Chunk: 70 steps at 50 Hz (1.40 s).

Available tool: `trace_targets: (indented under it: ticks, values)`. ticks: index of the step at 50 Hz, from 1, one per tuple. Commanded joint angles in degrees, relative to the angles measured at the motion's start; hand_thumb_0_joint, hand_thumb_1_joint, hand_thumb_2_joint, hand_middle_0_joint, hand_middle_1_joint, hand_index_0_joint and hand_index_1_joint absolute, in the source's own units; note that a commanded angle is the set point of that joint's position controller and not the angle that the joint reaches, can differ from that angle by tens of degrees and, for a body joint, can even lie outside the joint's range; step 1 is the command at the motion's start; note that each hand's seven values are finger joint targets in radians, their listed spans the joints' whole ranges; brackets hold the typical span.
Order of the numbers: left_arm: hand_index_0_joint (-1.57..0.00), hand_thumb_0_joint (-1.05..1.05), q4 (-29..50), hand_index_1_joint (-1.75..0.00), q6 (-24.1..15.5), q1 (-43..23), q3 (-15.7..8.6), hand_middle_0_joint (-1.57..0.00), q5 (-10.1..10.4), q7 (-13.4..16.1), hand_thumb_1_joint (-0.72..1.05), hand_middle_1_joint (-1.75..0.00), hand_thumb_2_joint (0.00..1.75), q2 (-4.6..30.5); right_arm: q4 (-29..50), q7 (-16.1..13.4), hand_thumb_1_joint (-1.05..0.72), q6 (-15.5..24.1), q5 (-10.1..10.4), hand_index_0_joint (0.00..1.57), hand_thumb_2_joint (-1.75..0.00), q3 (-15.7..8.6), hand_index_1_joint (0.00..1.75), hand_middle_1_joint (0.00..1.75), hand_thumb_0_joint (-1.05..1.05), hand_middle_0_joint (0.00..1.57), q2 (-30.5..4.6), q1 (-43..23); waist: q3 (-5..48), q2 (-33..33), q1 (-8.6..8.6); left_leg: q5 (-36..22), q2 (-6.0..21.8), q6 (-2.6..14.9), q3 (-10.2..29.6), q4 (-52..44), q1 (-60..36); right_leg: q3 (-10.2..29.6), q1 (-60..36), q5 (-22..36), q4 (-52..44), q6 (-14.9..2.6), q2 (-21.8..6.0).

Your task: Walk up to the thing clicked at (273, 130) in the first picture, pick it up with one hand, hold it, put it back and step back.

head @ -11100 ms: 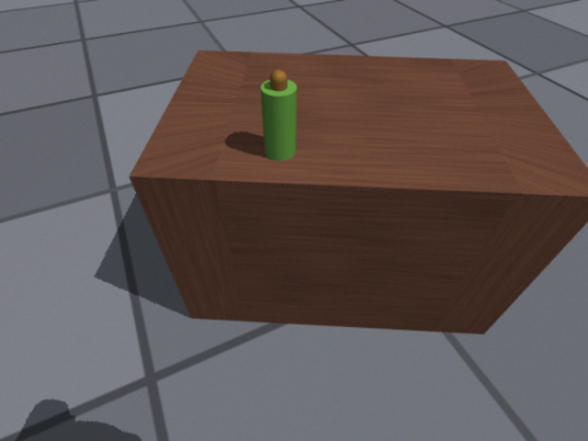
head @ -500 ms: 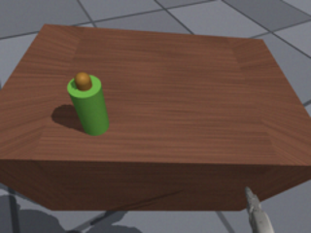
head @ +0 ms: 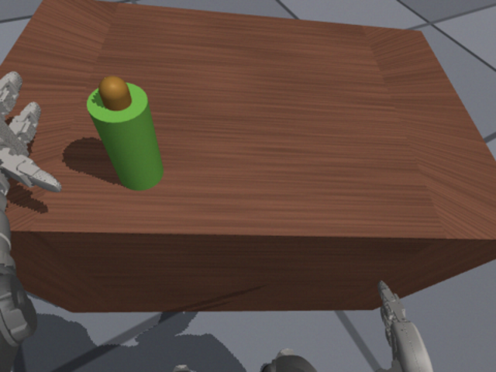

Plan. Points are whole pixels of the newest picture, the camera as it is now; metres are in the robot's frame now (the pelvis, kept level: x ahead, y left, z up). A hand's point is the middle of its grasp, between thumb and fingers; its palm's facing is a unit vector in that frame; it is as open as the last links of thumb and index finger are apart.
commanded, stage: close in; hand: left
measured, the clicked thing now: (128, 134) +0.48 +0.17 +0.08
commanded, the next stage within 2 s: rest palm in 0.48 s
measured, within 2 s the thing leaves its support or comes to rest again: neither
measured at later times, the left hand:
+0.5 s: hand (107, 132) +0.49 +0.20 +0.06, palm faces +0.10 -1.00 +0.03, open 17.6 cm
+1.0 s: hand (124, 134) +0.50 +0.18 +0.06, palm faces +0.09 -1.00 +0.01, open 16.1 cm
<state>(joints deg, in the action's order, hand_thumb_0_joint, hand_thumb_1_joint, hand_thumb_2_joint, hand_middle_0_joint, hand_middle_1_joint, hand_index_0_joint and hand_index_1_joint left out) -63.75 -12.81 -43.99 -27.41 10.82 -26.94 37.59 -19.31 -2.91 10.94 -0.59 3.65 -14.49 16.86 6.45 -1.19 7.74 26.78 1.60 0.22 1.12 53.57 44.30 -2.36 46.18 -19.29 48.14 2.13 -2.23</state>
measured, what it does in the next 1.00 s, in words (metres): stands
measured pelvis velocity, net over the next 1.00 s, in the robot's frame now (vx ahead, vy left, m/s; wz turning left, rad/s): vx -0.02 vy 0.00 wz -0.01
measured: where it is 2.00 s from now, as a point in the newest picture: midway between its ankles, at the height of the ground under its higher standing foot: outside the picture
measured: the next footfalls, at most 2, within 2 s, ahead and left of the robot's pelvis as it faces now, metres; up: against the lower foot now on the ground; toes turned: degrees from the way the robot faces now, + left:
none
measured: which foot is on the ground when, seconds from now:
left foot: down 0.00-1.00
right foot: down 0.00-1.00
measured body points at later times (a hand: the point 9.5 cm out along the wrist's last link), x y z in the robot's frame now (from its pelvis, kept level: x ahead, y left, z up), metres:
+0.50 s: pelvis +0.00 +0.00 -0.02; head +0.11 +0.02 +0.42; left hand +0.48 +0.26 +0.07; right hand +0.15 -0.27 -0.05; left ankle -0.02 +0.11 -0.69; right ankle +0.03 -0.15 -0.69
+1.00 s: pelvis -0.02 +0.00 -0.02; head +0.10 +0.02 +0.41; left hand +0.49 +0.23 +0.06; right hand +0.14 -0.26 -0.04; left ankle -0.02 +0.11 -0.69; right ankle +0.03 -0.15 -0.69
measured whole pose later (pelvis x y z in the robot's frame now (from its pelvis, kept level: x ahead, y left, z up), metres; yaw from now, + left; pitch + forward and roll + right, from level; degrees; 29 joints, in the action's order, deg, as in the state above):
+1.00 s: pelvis -0.02 +0.00 -0.02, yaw -1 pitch +20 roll -2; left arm -64.5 -18.5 -51.5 -19.7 5.4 -6.2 26.5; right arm -3.5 1.4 3.1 -2.3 -1.4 -14.1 21.9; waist 6.0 -0.8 9.8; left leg 28.5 1.7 0.1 0.7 60.4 51.6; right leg -1.6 54.2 -20.9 55.5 1.9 -2.2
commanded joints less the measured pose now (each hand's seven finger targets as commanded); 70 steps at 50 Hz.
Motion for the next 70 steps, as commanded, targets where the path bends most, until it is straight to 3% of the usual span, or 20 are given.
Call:
trace_targets:
  ticks: [1, 3, 8, 10, 14, 20, 21, 28, 33, 37, 40, 45, 46, 48, 52, 55, 58, 62, 68, 70]
  values:
    - [-0.05, 0.00, 13.96, -0.04, -6.74, -26.70, -2.17, -0.05, -0.76, 4.68, -0.61, -0.04, 0.05, 16.58, 12.11, 0.53, 0.56, 1.61, -0.64, 0.05, -0.05, -5.89, 0.05, 0.05, 0.00, 0.05, -9.23, 3.52, 25.80, 11.64, 2.02, -27.52, -0.05, -1.14, 1.52, -2.60, -15.93, -0.23, -5.92, 15.62, -0.27, -3.48, 1.96]
    - [-0.06, 0.00, 16.17, -0.04, -7.81, -29.26, -3.59, -0.06, -1.40, 6.66, -0.61, -0.04, 0.03, 19.13, 15.14, 0.97, 0.56, 0.96, -1.11, 0.05, -0.05, -7.63, 0.05, 0.05, 0.00, 0.05, -10.57, 4.04, 29.69, 12.90, 1.71, -26.88, -0.20, -1.22, 1.26, -1.79, -15.08, 0.31, -8.15, 15.94, 0.69, -3.52, 1.83]
    - [-0.06, 0.00, 17.80, -0.03, -8.78, -29.82, -3.74, -0.06, -2.92, 11.77, -0.54, -0.03, 0.03, 16.65, 18.84, 1.69, 0.54, -0.66, -1.54, 0.05, -0.05, -8.48, 0.05, 0.05, 0.00, 0.05, -9.72, 1.71, 36.48, 15.69, 0.28, -27.12, -0.21, -1.49, 0.78, -0.68, -14.11, 0.65, -11.29, 16.47, 2.65, -3.89, 2.13]
    - [-0.06, 0.00, 16.68, -0.03, -8.50, -28.25, -3.46, -0.07, -3.82, 13.62, -0.53, -0.03, 0.03, 16.24, 17.08, 1.66, 0.54, -1.67, -1.48, 0.05, -0.05, -8.81, 0.05, 0.05, 0.00, 0.05, -9.16, 2.28, 35.35, 16.20, -0.62, -26.77, -0.36, -1.67, 0.44, -0.78, -12.05, 0.87, -12.46, 16.73, 3.08, -3.93, 2.13]
    - [-0.06, 0.00, 13.94, -0.02, -7.63, -25.96, -0.07, -0.06, -3.61, 14.10, -0.50, -0.03, 0.03, 8.79, 18.34, 1.50, 0.54, -2.71, -1.15, 0.05, -0.05, -8.36, 0.05, 0.05, 0.00, 0.05, -8.13, 0.95, 32.74, 10.86, 0.65, -26.30, -0.06, -1.05, 0.35, -0.66, -8.76, 0.83, -13.46, 18.45, 3.17, -3.63, 2.49]
    - [-0.07, 0.00, 12.29, -0.01, -7.31, -24.59, 1.16, -0.06, -3.18, 15.08, -0.51, -0.02, 0.02, 5.32, 18.19, 1.48, 0.55, -3.79, -0.75, 0.05, -0.05, -10.90, 0.05, 0.05, 0.00, 0.05, -9.70, 4.55, 25.73, 6.71, 2.25, -21.23, -0.02, -0.57, 0.04, -1.86, -7.06, 0.56, -9.32, 14.72, 2.13, -3.38, 2.67]
    - [-0.07, 0.00, 14.46, -0.01, -7.47, -27.87, 4.44, -0.06, -2.94, 14.85, -0.54, -0.02, 0.01, 0.70, 18.50, 1.74, 0.55, -3.84, -0.77, 0.05, -0.05, -10.63, 0.05, 0.05, 0.00, 0.05, -9.03, 5.53, 25.85, 6.86, 3.52, -20.34, -0.07, -0.42, -0.07, -1.73, -7.88, 0.65, -8.29, 14.39, 1.86, -3.33, 2.71]
    - [-0.07, 0.00, 18.13, -0.02, -7.72, -29.03, 4.73, -0.06, -3.49, 17.22, -0.61, -0.02, 0.02, 1.92, 20.11, 2.40, 0.55, -4.38, -0.67, 0.05, -0.05, -11.15, 0.05, 0.05, 0.00, 0.05, -9.04, 8.54, 27.81, 8.56, 3.13, -24.57, -0.30, -0.72, -0.04, -1.17, -11.65, 0.50, -9.05, 17.53, 2.31, -3.22, 2.22]
    - [-0.17, 0.00, 17.77, -0.08, -7.62, -29.95, 7.76, -0.18, -4.29, 19.22, -0.61, -0.08, 0.01, -3.24, 21.79, 2.79, 0.53, -4.45, -0.96, 0.05, -0.05, -10.34, 0.05, 0.05, 0.00, 0.05, -7.26, 4.92, 28.29, 8.75, 2.58, -22.69, -0.41, -0.64, -0.19, -1.06, -11.17, 0.74, -9.30, 16.54, 2.28, -3.29, 2.09]
    - [-0.36, 0.00, 16.66, -0.20, -8.31, -34.17, 8.41, -0.35, -5.01, 20.21, -0.61, -0.20, 0.07, -3.55, 24.40, 2.61, 0.53, -4.57, -1.25, 0.05, -0.05, -8.71, 0.05, 0.05, 0.00, 0.05, -6.21, 3.43, 28.93, 7.45, 3.33, -20.13, -0.51, -0.39, -0.28, -1.41, -9.60, 1.00, -10.50, 15.56, 2.23, -3.19, 2.06]
    - [-0.42, 0.00, 10.43, -0.24, -8.14, -31.41, 7.94, -0.41, -5.26, 20.47, -0.61, -0.25, 0.08, -3.17, 23.32, 2.45, 0.53, -5.03, -1.53, 0.05, -0.04, -11.36, 0.05, 0.05, 0.00, 0.05, -8.92, 7.14, 24.61, 5.21, 4.98, -18.53, -0.24, -0.59, 0.27, -1.95, -8.41, 0.40, -7.80, 13.95, 2.03, -3.26, 2.47]
    - [-0.45, 0.00, 9.40, -0.27, -8.45, -32.43, 8.69, -0.44, -5.83, 20.60, -0.61, -0.27, 0.10, -3.76, 23.47, 3.06, 0.53, -5.00, -1.74, 0.05, -0.04, -10.98, 0.05, 0.05, 0.00, 0.05, -8.61, 8.75, 23.41, 7.36, 5.58, -17.67, -0.06, -1.01, 0.64, -1.63, -8.91, -0.03, -3.74, 11.79, 2.47, -3.47, 2.79]
    - [-0.45, 0.00, 8.60, -0.27, -8.75, -31.21, 6.52, -0.45, -6.14, 21.13, -0.61, -0.27, 0.11, -1.00, 25.40, 3.34, 0.53, -4.98, -1.72, 0.05, -0.04, -10.56, 0.05, 0.05, 0.00, 0.05, -9.13, 6.26, 23.46, 7.29, 4.40, -17.30, -0.26, -0.98, 0.57, -1.45, -7.05, 0.05, -4.65, 11.44, 2.75, -3.50, 2.64]
    - [-0.47, 0.00, 8.77, -0.30, -9.26, -31.68, 9.05, -0.46, -5.72, 20.61, -0.61, -0.30, 0.14, -5.53, 24.25, 3.57, 0.54, -4.92, -1.87, 0.05, -0.04, -9.69, 0.05, 0.05, 0.00, 0.05, -7.04, 8.77, 24.78, 6.68, 5.04, -16.36, -0.32, -0.81, 0.45, -1.15, -7.22, 0.05, -4.93, 11.16, 3.03, -3.49, 2.68]
    - [-0.55, 0.00, 13.50, -0.37, -10.18, -34.30, 7.99, -0.54, -5.75, 20.93, -0.59, -0.37, 0.21, -2.39, 28.61, 3.66, 0.53, -4.90, -1.70, 0.05, -0.04, -9.47, 0.05, 0.05, 0.00, 0.05, -7.40, 6.03, 29.53, 9.01, 3.82, -17.05, -0.61, -1.03, 0.31, -0.77, -7.75, 0.37, -7.46, 11.55, 3.72, -3.52, 2.53]
    - [-0.63, 0.00, 14.39, -0.46, -10.45, -34.66, 6.86, -0.63, -5.83, 21.17, -0.53, -0.47, 0.28, 0.63, 26.82, 2.77, 0.52, -5.22, -1.69, 0.05, -0.05, -12.56, 0.05, 0.05, 0.00, 0.05, -9.71, 6.71, 30.21, 9.44, 4.42, -14.78, -0.56, -0.96, 0.20, -1.16, -7.34, 0.62, -8.14, 10.36, 3.66, -3.51, 2.47]
    - [-0.74, 0.00, 14.95, -0.57, -10.53, -34.49, 5.72, -0.74, -5.69, 21.29, -0.44, -0.57, 0.37, 2.15, 26.49, 2.80, 0.52, -5.34, -1.56, 0.05, -0.05, -9.56, 0.05, 0.05, 0.00, 0.05, -7.33, 5.35, 29.46, 9.68, 2.63, -14.96, -0.63, -1.14, 0.29, -1.56, -6.35, 0.37, -8.81, 9.89, 3.52, -3.52, 2.51]
    - [-0.85, 0.00, 11.48, -0.68, -10.57, -32.21, 7.49, -0.84, -5.62, 20.62, -0.36, -0.68, 0.47, -2.47, 24.97, 2.92, 0.51, -5.50, -1.80, 0.05, -0.05, -10.07, 0.05, 0.05, 0.00, 0.05, -7.48, 7.55, 26.66, 8.74, 4.72, -16.94, -0.36, -1.03, 0.33, -0.63, -6.62, 0.11, -5.29, 11.33, 3.84, -3.53, 2.85]
    - [-1.02, 0.00, 15.64, -0.85, -10.73, -32.15, 7.83, -1.01, -5.34, 21.02, -0.23, -0.86, 0.62, -2.23, 24.83, 3.00, 0.51, -5.51, -1.67, 0.05, -0.05, -10.36, 0.05, 0.05, 0.00, 0.05, -7.51, 7.36, 28.44, 10.04, 3.11, -13.93, -0.47, -1.27, 0.39, -1.51, -8.16, 0.06, -5.48, 8.35, 3.34, -3.66, 2.77]
    - [-1.08, 0.00, 14.02, -0.91, -10.08, -30.50, 8.01, -1.07, -5.18, 21.34, -0.19, -0.92, 0.68, -3.61, 26.17, 2.69, 0.51, -5.33, -1.56, 0.05, -0.05, -11.32, 0.05, 0.05, 0.00, 0.05, -8.63, 6.98, 27.92, 7.87, 4.06, -13.90, -0.13, -1.23, 0.76, -1.76, -7.76, -0.22, -5.73, 8.55, 3.33, -3.64, 2.96]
